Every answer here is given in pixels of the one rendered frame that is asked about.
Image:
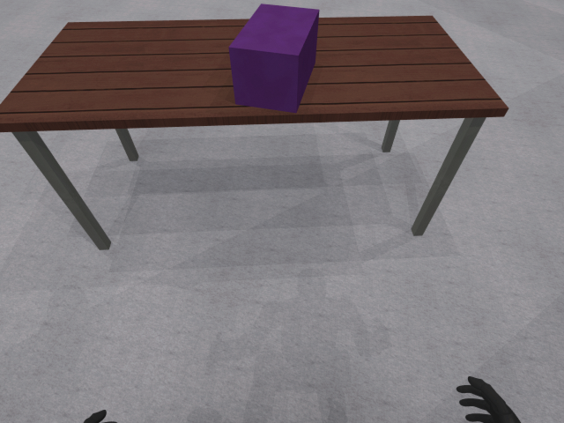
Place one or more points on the carton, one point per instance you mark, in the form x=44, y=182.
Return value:
x=273, y=56

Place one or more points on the robot right hand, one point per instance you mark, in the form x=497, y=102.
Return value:
x=493, y=403

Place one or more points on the table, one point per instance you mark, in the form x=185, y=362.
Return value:
x=177, y=73

